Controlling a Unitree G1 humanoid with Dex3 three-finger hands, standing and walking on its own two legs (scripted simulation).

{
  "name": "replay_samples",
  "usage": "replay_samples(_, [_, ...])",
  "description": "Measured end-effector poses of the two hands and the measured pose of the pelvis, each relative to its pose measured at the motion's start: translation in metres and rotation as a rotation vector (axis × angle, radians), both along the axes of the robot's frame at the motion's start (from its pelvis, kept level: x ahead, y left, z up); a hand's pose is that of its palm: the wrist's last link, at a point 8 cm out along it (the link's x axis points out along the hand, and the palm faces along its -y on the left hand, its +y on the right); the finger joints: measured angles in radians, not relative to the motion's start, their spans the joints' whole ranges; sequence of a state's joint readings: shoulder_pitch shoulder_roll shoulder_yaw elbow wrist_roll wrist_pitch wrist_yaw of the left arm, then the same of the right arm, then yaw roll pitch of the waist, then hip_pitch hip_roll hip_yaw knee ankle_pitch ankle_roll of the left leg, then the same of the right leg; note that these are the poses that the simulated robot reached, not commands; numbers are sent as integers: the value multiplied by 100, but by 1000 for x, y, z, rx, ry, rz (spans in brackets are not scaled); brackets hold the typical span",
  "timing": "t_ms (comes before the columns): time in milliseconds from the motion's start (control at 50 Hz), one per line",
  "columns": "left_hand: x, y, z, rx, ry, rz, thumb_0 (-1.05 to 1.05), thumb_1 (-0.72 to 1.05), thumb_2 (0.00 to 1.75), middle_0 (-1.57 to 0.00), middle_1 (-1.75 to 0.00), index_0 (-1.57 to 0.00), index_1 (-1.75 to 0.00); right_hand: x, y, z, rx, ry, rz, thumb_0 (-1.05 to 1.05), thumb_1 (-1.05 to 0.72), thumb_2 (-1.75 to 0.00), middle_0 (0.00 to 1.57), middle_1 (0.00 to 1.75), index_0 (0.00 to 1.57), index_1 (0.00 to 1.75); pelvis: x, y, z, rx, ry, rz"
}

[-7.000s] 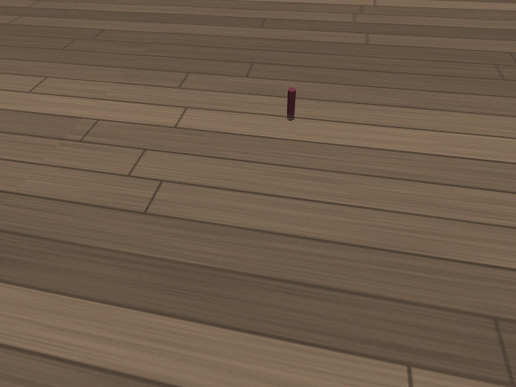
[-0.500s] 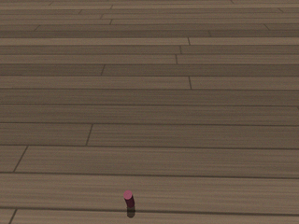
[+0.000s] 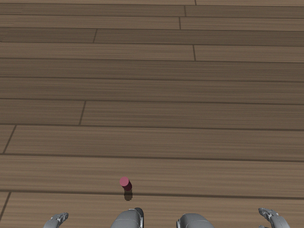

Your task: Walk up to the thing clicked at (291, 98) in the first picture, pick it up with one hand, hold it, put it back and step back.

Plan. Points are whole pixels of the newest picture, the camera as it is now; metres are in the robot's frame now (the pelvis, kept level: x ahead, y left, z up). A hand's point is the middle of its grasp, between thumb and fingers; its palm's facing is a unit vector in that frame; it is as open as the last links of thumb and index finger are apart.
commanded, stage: walk up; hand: left
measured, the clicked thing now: (126, 184) +0.32 +0.18 -0.68
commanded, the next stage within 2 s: none
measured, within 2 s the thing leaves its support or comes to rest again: neither
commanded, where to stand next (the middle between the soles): -0.02 +0.00 m, yaw -1 degrees
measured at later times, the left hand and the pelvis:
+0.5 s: hand out of the picture +0.03 +0.25 -0.12, palm faces +0.05 -0.89 -0.46, open 7.4 cm; pelvis -0.04 -0.03 +0.00, yaw +3 degrees
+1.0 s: hand out of the picture -0.02 +0.28 -0.15, palm faces +0.00 -0.91 -0.41, open 7.4 cm; pelvis -0.05 +0.01 -0.01, yaw +1 degrees
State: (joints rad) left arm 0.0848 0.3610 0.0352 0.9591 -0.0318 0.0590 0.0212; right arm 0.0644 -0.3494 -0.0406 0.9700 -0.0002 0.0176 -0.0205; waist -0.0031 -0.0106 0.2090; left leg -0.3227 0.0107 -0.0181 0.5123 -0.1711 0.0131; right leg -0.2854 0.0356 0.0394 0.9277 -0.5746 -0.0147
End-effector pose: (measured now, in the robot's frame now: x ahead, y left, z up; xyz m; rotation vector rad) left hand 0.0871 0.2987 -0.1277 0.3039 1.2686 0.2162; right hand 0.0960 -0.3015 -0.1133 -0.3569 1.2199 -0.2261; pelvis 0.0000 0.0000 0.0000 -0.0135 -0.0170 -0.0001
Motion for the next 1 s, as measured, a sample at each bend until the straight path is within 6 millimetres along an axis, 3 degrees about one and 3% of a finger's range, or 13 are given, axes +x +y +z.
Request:
replay_samples(100, [21,-8,6,25,-74,-39,0,90,90,-21,-30,-20,-30,23,-8,-2,5,-70,29,1,-90,-90,21,30,20,30,-9,-10,-4,16,15,-17])
replay_samples(160, [17,-13,8,71,-93,-58,0,90,90,-21,-30,-20,-30,33,-16,-12,33,-127,34,1,-90,-90,21,30,20,30,-17,-19,-13,34,6,-33])
replay_samples(220, [0,-20,15,118,-88,-66,0,90,90,-21,-30,-20,-30,34,-25,-26,72,-163,18,1,-90,-90,21,30,20,30,-27,-27,-20,4,-20,-30])
replay_samples(360, [-42,-17,46,169,-29,-53,1,90,90,-21,-30,-21,-30,-10,-29,-30,107,-63,-4,1,-90,-90,20,30,20,30,-37,-32,-3,66,20,-24])
replay_samples(440, [-52,-15,53,167,-87,-35,1,90,90,-21,-30,-20,-30,-46,-33,-32,94,40,28,1,-90,-90,20,30,20,30,-40,-32,-1,44,24,15])
replay_samples(500, [-67,-10,51,136,-140,2,1,90,90,-21,-30,-20,-30,-58,-32,-26,78,96,71,1,-90,-90,20,30,20,30,-36,-30,-1,35,5,51])
replay_samples(540, [-82,-5,46,117,-140,23,0,90,90,-21,-30,-20,-30,-53,-30,-18,60,91,100,1,-90,-90,20,30,20,30,-33,-27,-2,32,-8,64])
replay_samples(640, [-119,16,17,82,-36,70,0,90,90,-21,-30,-20,-30,-18,-17,1,5,-38,131,1,-90,-90,20,30,20,30,-31,-10,-9,29,-39,60])
replay_samples(780, [-119,24,7,52,-10,81,1,90,90,-21,-30,-20,-30,14,12,21,-1,-182,150,1,-90,-90,20,30,20,30,-47,7,-6,0,-34,52])
replay_samples(900, [-114,26,12,63,-26,17,1,90,90,-21,-30,-20,-30,12,26,14,50,-229,154,1,-90,-90,20,30,20,30,-54,9,-9,20,-15,22])
replay_samples(1000, [-115,21,21,79,-19,0,1,90,90,-21,-30,-20,-30,-11,24,0,95,-186,96,1,-90,-90,20,30,20,30,-51,6,-6,-6,-26,16])
